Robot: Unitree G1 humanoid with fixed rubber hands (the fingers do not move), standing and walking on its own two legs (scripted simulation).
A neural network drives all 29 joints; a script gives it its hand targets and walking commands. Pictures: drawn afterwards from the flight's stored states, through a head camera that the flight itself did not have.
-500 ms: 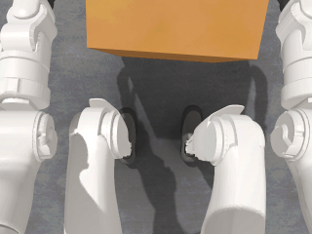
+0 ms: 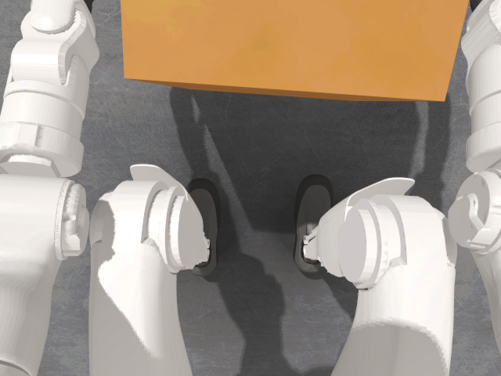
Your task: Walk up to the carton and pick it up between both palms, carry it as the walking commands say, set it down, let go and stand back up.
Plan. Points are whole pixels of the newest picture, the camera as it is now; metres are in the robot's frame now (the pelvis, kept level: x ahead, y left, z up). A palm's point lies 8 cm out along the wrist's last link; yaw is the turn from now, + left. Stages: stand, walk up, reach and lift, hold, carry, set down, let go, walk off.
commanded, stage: reach and lift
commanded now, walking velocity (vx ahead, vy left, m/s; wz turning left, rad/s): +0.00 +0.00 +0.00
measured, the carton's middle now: out of the picture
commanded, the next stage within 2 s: none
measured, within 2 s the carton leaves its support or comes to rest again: leaves its support in 1.50 s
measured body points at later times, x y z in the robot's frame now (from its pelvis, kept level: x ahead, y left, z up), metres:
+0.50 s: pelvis +0.00 +0.00 +0.00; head +0.37 -0.01 +0.24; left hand +0.56 +0.19 -0.16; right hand +0.56 -0.22 -0.16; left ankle +0.12 +0.12 -0.33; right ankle +0.14 -0.10 -0.33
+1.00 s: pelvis +0.00 +0.00 +0.00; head +0.37 -0.01 +0.25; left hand +0.56 +0.18 -0.17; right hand +0.57 -0.21 -0.16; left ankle +0.12 +0.12 -0.33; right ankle +0.14 -0.10 -0.33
